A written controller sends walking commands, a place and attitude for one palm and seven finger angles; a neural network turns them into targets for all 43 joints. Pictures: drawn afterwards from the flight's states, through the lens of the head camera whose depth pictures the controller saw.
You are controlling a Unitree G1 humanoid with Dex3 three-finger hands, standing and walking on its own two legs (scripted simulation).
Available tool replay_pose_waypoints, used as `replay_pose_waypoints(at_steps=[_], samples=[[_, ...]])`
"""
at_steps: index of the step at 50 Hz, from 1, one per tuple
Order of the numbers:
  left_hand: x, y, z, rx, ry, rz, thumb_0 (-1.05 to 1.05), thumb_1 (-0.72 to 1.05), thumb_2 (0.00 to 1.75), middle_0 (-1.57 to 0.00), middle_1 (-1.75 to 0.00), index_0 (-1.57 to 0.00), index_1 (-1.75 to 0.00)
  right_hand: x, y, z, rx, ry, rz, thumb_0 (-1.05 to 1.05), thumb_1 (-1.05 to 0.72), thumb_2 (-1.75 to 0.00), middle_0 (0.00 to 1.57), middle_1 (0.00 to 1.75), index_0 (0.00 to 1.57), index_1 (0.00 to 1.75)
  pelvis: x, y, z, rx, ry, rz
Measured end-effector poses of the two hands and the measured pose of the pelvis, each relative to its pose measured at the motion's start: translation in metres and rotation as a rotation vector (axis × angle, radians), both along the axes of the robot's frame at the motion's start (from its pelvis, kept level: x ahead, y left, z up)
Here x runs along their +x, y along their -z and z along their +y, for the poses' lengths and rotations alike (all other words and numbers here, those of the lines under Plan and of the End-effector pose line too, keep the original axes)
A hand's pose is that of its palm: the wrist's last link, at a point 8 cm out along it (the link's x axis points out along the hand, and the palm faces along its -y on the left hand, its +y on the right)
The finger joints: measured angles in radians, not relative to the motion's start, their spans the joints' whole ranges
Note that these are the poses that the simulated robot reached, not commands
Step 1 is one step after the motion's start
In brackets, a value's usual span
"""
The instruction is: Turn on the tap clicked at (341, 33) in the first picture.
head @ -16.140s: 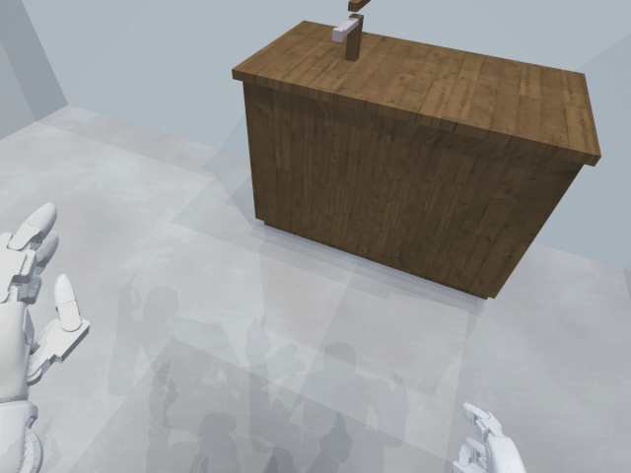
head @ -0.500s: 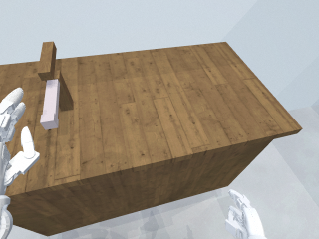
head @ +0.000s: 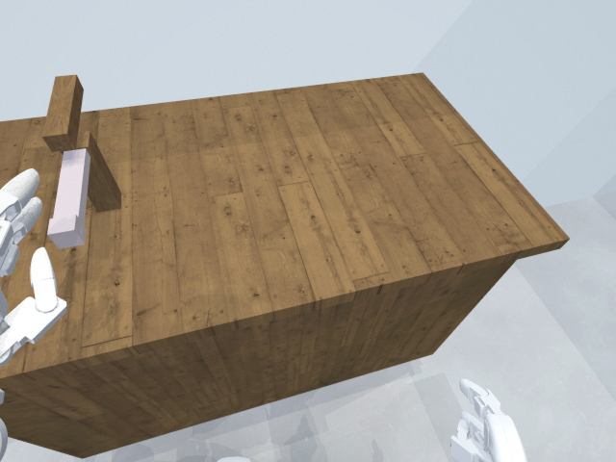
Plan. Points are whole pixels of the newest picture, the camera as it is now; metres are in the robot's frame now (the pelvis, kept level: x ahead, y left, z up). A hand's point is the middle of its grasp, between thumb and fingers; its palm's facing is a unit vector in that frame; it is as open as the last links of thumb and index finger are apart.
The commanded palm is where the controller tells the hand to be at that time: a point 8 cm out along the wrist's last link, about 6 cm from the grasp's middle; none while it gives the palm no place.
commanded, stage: shuffle to correct the standing spot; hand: left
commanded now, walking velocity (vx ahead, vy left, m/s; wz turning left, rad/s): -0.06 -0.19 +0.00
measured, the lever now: (67, 231) +0.34 +0.31 +0.11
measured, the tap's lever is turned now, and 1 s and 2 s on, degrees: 0 0 0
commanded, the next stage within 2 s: come to a stop and stand still in 0.66 s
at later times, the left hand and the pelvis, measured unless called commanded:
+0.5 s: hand (55, 303) +0.22 +0.24 +0.17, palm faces +0.33 -0.85 -0.41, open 7.4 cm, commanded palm +0.16 +0.28 +0.18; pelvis +0.00 +0.00 +0.00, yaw +1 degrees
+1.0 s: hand (56, 282) +0.24 +0.25 +0.17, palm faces +0.32 -0.85 -0.41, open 7.4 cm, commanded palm +0.17 +0.28 +0.18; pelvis -0.01 +0.01 +0.00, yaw -3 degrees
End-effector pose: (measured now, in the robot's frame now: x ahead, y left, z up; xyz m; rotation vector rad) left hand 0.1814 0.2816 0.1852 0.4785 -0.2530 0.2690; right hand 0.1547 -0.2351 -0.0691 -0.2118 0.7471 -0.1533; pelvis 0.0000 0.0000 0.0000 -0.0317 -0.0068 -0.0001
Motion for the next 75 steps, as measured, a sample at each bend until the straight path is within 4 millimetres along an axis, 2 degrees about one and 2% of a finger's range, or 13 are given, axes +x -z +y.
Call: replay_pose_waypoints(at_steps=[16, 40, 43, 46, 48, 51, 53, 55, 62, 65, 70, 75], samples=[[0.000, 0.001, 0.005, 0.001, -0.004, -0.002, 0.02, 0.89, 0.90, -0.21, -0.30, -0.21, -0.30, 0.007, 0.001, 0.018, 0.026, -0.041, -0.001, 0.01, -0.91, -0.90, 0.20, 0.30, 0.20, 0.30, 0.000, 0.000, 0.003, -0.006, -0.006, 0.003], [0.008, 0.001, -0.004, 0.011, 0.006, 0.000, 0.02, 0.89, 0.90, -0.21, -0.30, -0.21, -0.30, 0.013, 0.004, 0.005, 0.029, -0.024, 0.001, 0.01, -0.91, -0.90, 0.20, 0.30, 0.20, 0.30, 0.005, 0.003, -0.003, -0.009, 0.003, 0.005], [0.021, -0.015, 0.019, 0.148, 0.010, -0.073, 0.02, 0.88, 0.89, -0.21, -0.30, -0.21, -0.30, 0.006, 0.004, 0.004, -0.016, -0.064, 0.014, 0.01, -0.91, -0.90, 0.20, 0.30, 0.20, 0.30, 0.002, 0.001, -0.005, 0.004, 0.013, 0.007], [0.029, -0.012, 0.036, 0.089, -0.040, -0.101, 0.02, 0.89, 0.90, -0.21, -0.30, -0.21, -0.30, 0.000, -0.003, 0.003, -0.014, -0.070, -0.019, 0.01, -0.91, -0.90, 0.20, 0.30, 0.20, 0.30, -0.001, 0.001, 0.001, 0.021, 0.035, 0.003], [0.028, -0.005, 0.029, 0.042, -0.023, -0.093, 0.02, 0.89, 0.90, -0.20, -0.30, -0.21, -0.30, -0.004, -0.008, 0.002, -0.013, -0.058, -0.060, 0.01, -0.91, -0.90, 0.20, 0.30, 0.20, 0.30, -0.005, 0.001, 0.008, 0.031, 0.049, -0.007], [0.018, 0.006, 0.007, 0.012, 0.052, -0.052, 0.02, 0.90, 0.90, -0.20, -0.30, -0.20, -0.30, -0.010, -0.011, 0.004, -0.002, -0.031, -0.113, 0.01, -0.91, -0.90, 0.20, 0.30, 0.20, 0.30, -0.010, 0.004, 0.015, 0.029, 0.061, -0.022], [0.010, 0.010, -0.001, -0.003, 0.094, -0.032, 0.02, 0.89, 0.90, -0.20, -0.30, -0.20, -0.30, -0.015, -0.011, 0.007, 0.001, -0.015, -0.120, 0.01, -0.91, -0.90, 0.20, 0.30, 0.20, 0.30, -0.014, 0.005, 0.019, 0.012, 0.052, -0.030], [0.001, 0.010, 0.001, -0.008, 0.108, -0.035, 0.02, 0.89, 0.90, -0.21, -0.30, -0.21, -0.30, -0.021, -0.010, 0.013, -0.004, 0.003, -0.107, 0.01, -0.91, -0.90, 0.20, 0.30, 0.20, 0.30, -0.016, 0.005, 0.023, 0.006, 0.051, -0.034], [-0.014, 0.001, 0.049, -0.021, -0.024, -0.120, 0.02, 0.88, 0.89, -0.21, -0.30, -0.21, -0.30, -0.040, -0.008, 0.044, -0.009, -0.012, -0.050, 0.01, -0.91, -0.90, 0.20, 0.30, 0.20, 0.30, -0.022, -0.001, 0.040, 0.006, 0.049, -0.043], [-0.017, 0.003, 0.060, -0.046, -0.069, -0.132, 0.02, 0.89, 0.90, -0.21, -0.30, -0.21, -0.30, -0.040, -0.006, 0.059, 0.012, -0.044, -0.047, 0.01, -0.91, -0.90, 0.20, 0.30, 0.20, 0.30, -0.024, -0.002, 0.047, 0.002, 0.043, -0.045], [-0.019, 0.011, 0.058, -0.088, -0.057, -0.111, 0.02, 0.89, 0.90, -0.20, -0.30, -0.20, -0.30, -0.035, -0.008, 0.078, 0.033, -0.080, -0.058, 0.01, -0.91, -0.90, 0.20, 0.30, 0.21, 0.30, -0.025, -0.004, 0.054, -0.006, 0.039, -0.047], [-0.017, 0.011, 0.057, -0.080, -0.030, -0.097, 0.02, 0.89, 0.90, -0.20, -0.30, -0.20, -0.30, -0.026, -0.014, 0.086, 0.031, -0.091, -0.078, 0.01, -0.90, -0.90, 0.20, 0.30, 0.21, 0.30, -0.024, -0.005, 0.058, -0.007, 0.036, -0.045]])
